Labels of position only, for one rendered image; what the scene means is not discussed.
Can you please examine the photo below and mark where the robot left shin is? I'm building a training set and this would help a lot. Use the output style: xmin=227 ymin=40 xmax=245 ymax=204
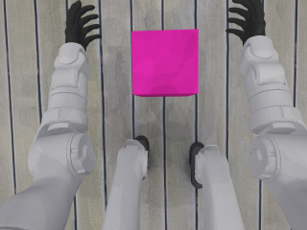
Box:
xmin=116 ymin=139 xmax=144 ymax=163

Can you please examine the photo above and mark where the robot right upper arm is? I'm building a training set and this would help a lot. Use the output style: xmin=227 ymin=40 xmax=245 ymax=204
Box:
xmin=247 ymin=133 xmax=307 ymax=230

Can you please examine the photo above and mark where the robot right hand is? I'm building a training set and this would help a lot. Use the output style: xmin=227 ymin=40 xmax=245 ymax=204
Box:
xmin=225 ymin=0 xmax=266 ymax=46

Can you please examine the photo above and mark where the robot left upper arm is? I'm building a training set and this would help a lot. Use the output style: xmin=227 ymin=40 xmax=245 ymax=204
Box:
xmin=0 ymin=131 xmax=96 ymax=230

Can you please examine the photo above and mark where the robot left hand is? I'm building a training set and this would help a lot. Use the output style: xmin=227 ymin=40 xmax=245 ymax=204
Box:
xmin=64 ymin=0 xmax=102 ymax=51

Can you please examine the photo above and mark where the carton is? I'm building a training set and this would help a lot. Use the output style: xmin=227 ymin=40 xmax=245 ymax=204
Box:
xmin=131 ymin=29 xmax=199 ymax=97

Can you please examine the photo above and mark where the right robot forearm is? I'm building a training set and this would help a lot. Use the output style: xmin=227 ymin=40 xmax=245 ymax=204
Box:
xmin=238 ymin=35 xmax=307 ymax=136

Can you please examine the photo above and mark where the left robot foot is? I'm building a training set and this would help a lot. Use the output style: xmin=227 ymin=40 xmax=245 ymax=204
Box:
xmin=135 ymin=135 xmax=150 ymax=180

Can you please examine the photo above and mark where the left robot forearm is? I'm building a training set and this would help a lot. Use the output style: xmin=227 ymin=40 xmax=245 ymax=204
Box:
xmin=27 ymin=42 xmax=91 ymax=174

